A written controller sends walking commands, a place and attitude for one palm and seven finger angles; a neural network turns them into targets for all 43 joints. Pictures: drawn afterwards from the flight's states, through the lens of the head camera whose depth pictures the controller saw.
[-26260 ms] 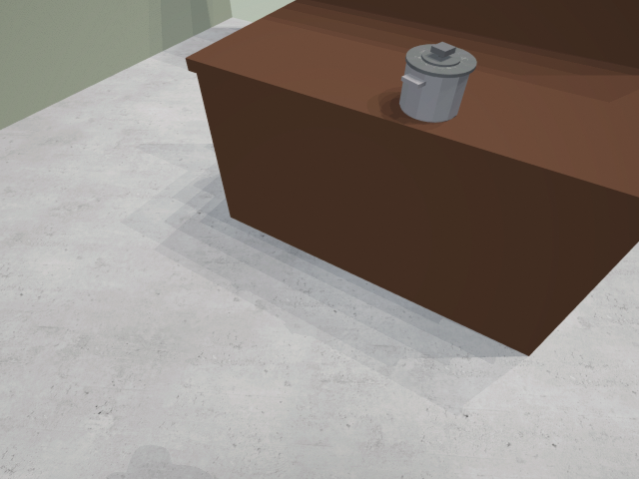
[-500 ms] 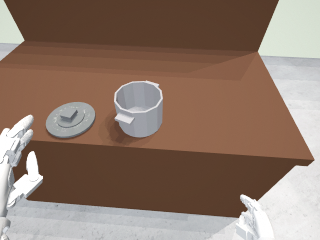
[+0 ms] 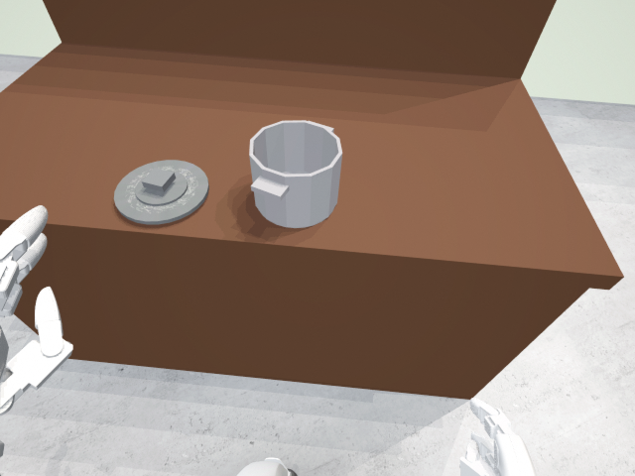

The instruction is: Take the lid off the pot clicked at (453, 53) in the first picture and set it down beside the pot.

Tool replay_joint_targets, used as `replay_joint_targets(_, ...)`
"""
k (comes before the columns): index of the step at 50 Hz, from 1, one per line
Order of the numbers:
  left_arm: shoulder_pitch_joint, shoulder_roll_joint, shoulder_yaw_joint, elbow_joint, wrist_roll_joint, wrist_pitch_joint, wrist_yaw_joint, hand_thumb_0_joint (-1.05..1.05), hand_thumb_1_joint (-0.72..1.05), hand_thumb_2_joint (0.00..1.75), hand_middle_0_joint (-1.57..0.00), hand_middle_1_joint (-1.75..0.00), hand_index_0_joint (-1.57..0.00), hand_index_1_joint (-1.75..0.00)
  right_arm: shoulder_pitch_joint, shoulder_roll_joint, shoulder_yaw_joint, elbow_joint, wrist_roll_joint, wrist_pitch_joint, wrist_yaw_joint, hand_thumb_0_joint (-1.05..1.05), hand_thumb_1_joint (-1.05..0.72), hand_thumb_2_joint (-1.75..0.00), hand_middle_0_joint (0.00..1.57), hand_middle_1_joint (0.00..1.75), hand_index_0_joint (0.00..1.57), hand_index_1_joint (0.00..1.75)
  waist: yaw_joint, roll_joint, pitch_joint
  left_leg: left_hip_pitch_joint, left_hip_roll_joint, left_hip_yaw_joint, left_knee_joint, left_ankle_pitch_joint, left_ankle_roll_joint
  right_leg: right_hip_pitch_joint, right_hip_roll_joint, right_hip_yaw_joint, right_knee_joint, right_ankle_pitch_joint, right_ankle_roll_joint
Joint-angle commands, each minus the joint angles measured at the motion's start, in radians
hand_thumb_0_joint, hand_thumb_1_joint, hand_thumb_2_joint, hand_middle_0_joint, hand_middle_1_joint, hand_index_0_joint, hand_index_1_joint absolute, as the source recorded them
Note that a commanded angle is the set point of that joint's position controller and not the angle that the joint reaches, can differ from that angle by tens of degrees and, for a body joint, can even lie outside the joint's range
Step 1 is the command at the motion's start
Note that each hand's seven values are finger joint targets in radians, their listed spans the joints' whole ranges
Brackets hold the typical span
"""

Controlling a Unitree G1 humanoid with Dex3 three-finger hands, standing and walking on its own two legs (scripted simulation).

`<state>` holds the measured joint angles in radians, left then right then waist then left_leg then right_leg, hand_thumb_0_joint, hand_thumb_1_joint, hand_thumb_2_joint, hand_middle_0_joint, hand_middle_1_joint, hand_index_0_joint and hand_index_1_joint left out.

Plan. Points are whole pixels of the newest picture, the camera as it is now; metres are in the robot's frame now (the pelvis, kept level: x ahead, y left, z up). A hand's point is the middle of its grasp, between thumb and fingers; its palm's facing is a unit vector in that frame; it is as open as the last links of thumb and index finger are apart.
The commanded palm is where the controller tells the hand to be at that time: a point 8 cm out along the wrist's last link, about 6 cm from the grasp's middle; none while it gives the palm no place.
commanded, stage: step back with the hand held close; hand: left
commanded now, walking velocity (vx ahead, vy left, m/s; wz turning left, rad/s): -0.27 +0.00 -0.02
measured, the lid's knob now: (159, 179) +0.57 +0.33 +0.01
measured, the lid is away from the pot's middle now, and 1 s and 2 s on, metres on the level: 0.25 0.25 0.25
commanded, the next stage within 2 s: stop stepping back and stand still in 0.58 s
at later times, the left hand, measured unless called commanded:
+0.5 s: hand out of the picture +0.12 +0.26 +0.18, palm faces +0.36 -0.84 -0.40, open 7.4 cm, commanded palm +0.05 +0.30 +0.19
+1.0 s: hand out of the picture +0.02 +0.27 +0.18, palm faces +0.17 -0.85 -0.49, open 7.4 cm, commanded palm -0.04 +0.33 +0.19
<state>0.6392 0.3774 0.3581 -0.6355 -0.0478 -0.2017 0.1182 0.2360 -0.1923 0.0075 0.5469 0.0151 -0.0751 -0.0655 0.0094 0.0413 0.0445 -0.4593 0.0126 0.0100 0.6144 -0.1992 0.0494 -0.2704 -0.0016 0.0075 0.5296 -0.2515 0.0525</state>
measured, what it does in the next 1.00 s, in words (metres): walks backwards: right foot, then left foot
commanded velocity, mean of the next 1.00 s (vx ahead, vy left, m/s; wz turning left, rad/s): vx -0.17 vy -0.03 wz -0.01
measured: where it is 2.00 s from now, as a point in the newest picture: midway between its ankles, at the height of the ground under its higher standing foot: outside the picture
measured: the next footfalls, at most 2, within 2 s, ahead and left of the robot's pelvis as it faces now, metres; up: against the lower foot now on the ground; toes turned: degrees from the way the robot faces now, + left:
right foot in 0.64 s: -0.15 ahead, -0.11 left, +0.00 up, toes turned -5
left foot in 0.82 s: -0.05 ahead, +0.14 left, +0.00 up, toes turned -4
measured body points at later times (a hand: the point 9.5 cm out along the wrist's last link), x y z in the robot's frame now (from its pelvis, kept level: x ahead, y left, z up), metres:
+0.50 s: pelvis -0.08 +0.02 -0.01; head -0.07 +0.06 +0.44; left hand +0.09 +0.30 +0.20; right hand +0.08 -0.22 -0.07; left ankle +0.09 +0.08 -0.73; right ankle -0.09 -0.14 -0.66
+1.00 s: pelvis -0.19 +0.06 +0.01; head -0.17 +0.10 +0.46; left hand +0.00 +0.32 +0.20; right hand -0.07 -0.19 -0.05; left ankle -0.09 +0.14 -0.72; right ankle -0.23 -0.04 -0.71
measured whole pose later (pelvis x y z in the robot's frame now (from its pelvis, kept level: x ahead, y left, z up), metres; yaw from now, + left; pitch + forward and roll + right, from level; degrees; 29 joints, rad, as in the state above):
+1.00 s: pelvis -0.19 +0.06 +0.01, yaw -5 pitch +1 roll -2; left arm 0.74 0.47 0.42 -0.71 -0.05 -0.20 0.12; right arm 0.28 -0.16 0.00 0.55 0.01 -0.12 -0.03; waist -0.05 -0.05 0.00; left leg -0.39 0.01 0.01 0.48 -0.17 0.03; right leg -0.22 0.06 -0.03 0.54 -0.46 -0.01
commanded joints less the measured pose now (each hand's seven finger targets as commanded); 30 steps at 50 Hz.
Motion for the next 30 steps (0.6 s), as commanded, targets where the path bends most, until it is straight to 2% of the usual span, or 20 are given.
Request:
replay_joint_targets(1,-0.051,0.155,0.116,-0.187,-0.004,-0.070,0.029,0.00,0.90,0.90,-0.20,-0.30,-0.20,-0.30,-0.094,-0.143,-0.065,-0.155,-0.002,-0.069,-0.019,0.00,-0.90,-0.90,0.20,0.30,0.20,0.30,-0.024,0.012,-0.095,0.106,0.094,-0.116,-0.191,-0.281,0.000,-0.070,-0.027,0.035,-0.107,-0.100,-0.064)
replay_joint_targets(4,-0.051,0.151,0.125,-0.189,0.008,-0.081,0.027,0.00,0.90,0.90,-0.20,-0.30,-0.20,-0.30,-0.106,-0.157,-0.067,-0.167,-0.004,-0.076,-0.022,0.00,-0.90,-0.90,0.20,0.30,0.20,0.30,-0.017,0.154,-0.075,-0.076,0.163,-0.184,-0.348,-0.496,0.028,0.076,0.044,-0.019,0.032,-0.138,-0.045)
replay_joint_targets(6,-0.041,0.163,0.144,-0.200,0.012,-0.088,0.024,0.00,0.90,0.90,-0.20,-0.30,-0.20,-0.30,-0.102,-0.152,-0.071,-0.169,-0.003,-0.077,-0.017,0.00,-0.90,-0.90,0.20,0.30,0.20,0.30,-0.009,0.159,-0.095,-0.144,0.179,-0.182,-0.357,-0.492,0.036,0.151,0.056,-0.029,0.095,-0.094,-0.047)
replay_joint_targets(9,-0.015,0.171,0.144,-0.227,0.003,-0.096,0.019,0.00,0.90,0.90,-0.20,-0.30,-0.20,-0.30,-0.096,-0.139,-0.076,-0.171,-0.003,-0.079,-0.007,0.00,-0.90,-0.90,0.20,0.30,0.20,0.30,-0.011,0.066,-0.122,-0.041,0.120,-0.102,-0.232,-0.385,0.009,0.051,0.014,0.024,-0.020,-0.102,-0.068)
replay_joint_targets(10,-0.010,0.182,0.153,-0.227,0.001,-0.099,0.020,0.00,0.90,0.90,-0.20,-0.30,-0.20,-0.30,-0.091,-0.132,-0.078,-0.165,-0.005,-0.078,-0.006,0.00,-0.90,-0.90,0.20,0.30,0.20,0.30,-0.015,-0.007,-0.123,0.000,0.081,-0.072,-0.159,-0.352,-0.005,-0.009,-0.026,0.080,-0.092,-0.122,-0.083)
replay_joint_targets(12,-0.027,0.203,0.159,-0.226,0.003,-0.106,0.028,0.00,0.90,0.90,-0.20,-0.30,-0.20,-0.30,-0.071,-0.134,-0.089,-0.135,-0.013,-0.073,-0.003,0.00,-0.90,-0.90,0.20,0.30,0.20,0.30,-0.024,-0.126,-0.119,0.155,0.014,-0.026,0.077,-0.304,-0.042,-0.248,-0.152,0.223,-0.234,-0.282,-0.147)
replay_joint_targets(13,-0.048,0.175,0.126,-0.216,0.008,-0.104,0.032,0.00,0.90,0.90,-0.20,-0.30,-0.20,-0.30,-0.065,-0.127,-0.091,-0.120,-0.014,-0.063,-0.002,0.00,-0.90,-0.90,0.20,0.30,0.20,0.30,-0.034,-0.161,-0.095,0.214,-0.005,-0.023,0.193,-0.268,-0.051,-0.361,-0.214,0.270,-0.269,-0.305,-0.178)
replay_joint_targets(14,-0.070,0.170,0.121,-0.213,0.014,-0.103,0.038,0.00,0.90,0.90,-0.20,-0.30,-0.20,-0.30,-0.063,-0.118,-0.089,-0.107,-0.016,-0.055,0.002,0.00,-0.90,-0.90,0.20,0.30,0.20,0.30,-0.043,-0.186,-0.097,0.244,-0.007,-0.026,0.238,-0.225,-0.049,-0.389,-0.235,0.251,-0.261,-0.235,-0.180)
replay_joint_targets(16,-0.111,0.174,0.120,-0.207,0.012,-0.103,0.041,0.00,0.90,0.90,-0.20,-0.30,-0.20,-0.30,-0.072,-0.118,-0.085,-0.106,-0.012,-0.042,0.002,0.00,-0.90,-0.90,0.20,0.30,0.20,0.30,-0.058,-0.172,-0.088,0.246,0.012,-0.061,0.161,-0.206,-0.033,-0.382,-0.187,0.167,-0.185,-0.158,-0.141)
replay_joint_targets(17,-0.141,0.177,0.118,-0.216,0.009,-0.107,0.041,0.00,0.90,0.90,-0.20,-0.30,-0.20,-0.30,-0.085,-0.127,-0.082,-0.114,-0.010,-0.042,-0.003,0.00,-0.90,-0.90,0.20,0.30,0.20,0.30,-0.061,-0.099,-0.047,0.182,0.044,-0.115,0.025,-0.263,-0.020,-0.361,-0.119,0.127,-0.133,-0.184,-0.112)
replay_joint_targets(18,-0.147,0.174,0.121,-0.217,0.009,-0.115,0.042,0.00,0.90,0.90,-0.20,-0.30,-0.20,-0.30,-0.090,-0.153,-0.083,-0.130,-0.011,-0.048,-0.012,0.00,-0.90,-0.90,0.20,0.30,0.20,0.30,-0.058,0.043,-0.011,0.043,0.123,-0.219,-0.177,-0.397,0.011,-0.278,-0.030,0.060,-0.006,-0.216,-0.077)
replay_joint_targets(19,-0.116,0.163,0.133,-0.227,0.008,-0.123,0.040,0.00,0.90,0.90,-0.20,-0.30,-0.20,-0.30,-0.102,-0.164,-0.081,-0.142,-0.012,-0.068,-0.016,0.00,-0.90,-0.90,0.20,0.30,0.20,0.30,-0.049,0.280,-0.050,-0.131,0.267,-0.386,-0.446,-0.641,0.063,-0.099,0.083,-0.016,0.305,-0.237,-0.040)
replay_joint_targets(20,-0.115,0.190,0.170,-0.236,0.016,-0.119,0.042,0.00,0.90,0.90,-0.20,-0.30,-0.20,-0.30,-0.095,-0.147,-0.083,-0.137,-0.028,-0.082,-0.015,0.00,-0.90,-0.90,0.20,0.30,0.20,0.30,-0.040,0.334,-0.116,-0.256,0.349,-0.446,-0.556,-0.648,0.095,0.044,0.131,0.012,0.610,-0.263,-0.033)
replay_joint_targets(21,-0.131,0.207,0.177,-0.278,0.000,-0.121,0.035,0.00,0.90,0.90,-0.20,-0.30,-0.20,-0.30,-0.073,-0.122,-0.090,-0.125,-0.028,-0.087,0.001,0.00,-0.90,-0.90,0.20,0.30,0.20,0.30,-0.032,0.221,-0.152,-0.178,0.329,-0.369,-0.509,-0.475,0.076,0.000,0.125,0.043,0.715,-0.290,-0.045)
replay_joint_targets(22,-0.104,0.221,0.185,-0.265,-0.011,-0.128,0.034,0.00,0.90,0.90,-0.20,-0.30,-0.20,-0.30,-0.080,-0.130,-0.098,-0.129,-0.016,-0.090,0.012,0.00,-0.90,-0.90,0.20,0.30,0.20,0.30,-0.023,0.167,-0.194,-0.086,0.324,-0.310,-0.449,-0.399,0.072,-0.043,0.114,0.051,0.712,-0.306,-0.044)
replay_joint_targets(24,-0.041,0.162,0.142,-0.223,-0.022,-0.104,0.033,0.00,0.90,0.90,-0.20,-0.30,-0.20,-0.30,-0.097,-0.128,-0.095,-0.129,-0.014,-0.092,0.037,0.00,-0.90,-0.90,0.20,0.30,0.20,0.30,-0.011,0.194,-0.164,-0.040,0.281,-0.186,-0.444,-0.389,0.039,-0.049,0.109,-0.009,0.608,-0.311,-0.053)
replay_joint_targets(25,-0.061,0.161,0.132,-0.258,-0.023,-0.098,0.033,0.00,0.90,0.90,-0.20,-0.30,-0.20,-0.30,-0.095,-0.122,-0.088,-0.127,-0.014,-0.093,0.045,0.00,-0.90,-0.90,0.20,0.30,0.20,0.30,-0.009,0.229,-0.164,-0.032,0.268,-0.176,-0.466,-0.417,0.022,-0.022,0.106,-0.034,0.514,-0.319,-0.060)
replay_joint_targets(28,-0.047,0.181,0.131,-0.240,-0.031,-0.086,0.027,0.00,0.90,0.90,-0.20,-0.30,-0.20,-0.30,-0.062,-0.110,-0.079,-0.099,-0.032,-0.086,0.049,0.00,-0.90,-0.90,0.20,0.30,0.20,0.30,-0.005,0.224,-0.211,0.068,0.256,-0.161,-0.455,-0.357,-0.042,0.082,0.089,-0.059,0.113,-0.339,-0.100)
replay_joint_targets(29,-0.051,0.191,0.133,-0.227,-0.031,-0.088,0.021,0.00,0.90,0.90,-0.20,-0.30,-0.20,-0.30,-0.054,-0.107,-0.081,-0.088,-0.041,-0.079,0.048,0.00,-0.90,-0.90,0.20,0.30,0.20,0.30,-0.004,0.161,-0.242,0.119,0.236,-0.134,-0.363,-0.306,-0.070,0.117,0.054,-0.039,-0.067,-0.278,-0.115)
replay_joint_targets(30,-0.090,0.205,0.125,-0.237,-0.017,-0.093,0.015,0.00,0.90,0.90,-0.20,-0.30,-0.20,-0.30,-0.038,-0.102,-0.085,-0.071,-0.042,-0.068,0.045,0.00,-0.90,-0.90,0.20,0.30,0.20,0.30,-0.020,0.013,-0.245,0.218,0.140,-0.023,-0.121,-0.205,-0.097,0.037,-0.043,0.028,-0.254,-0.165,-0.134)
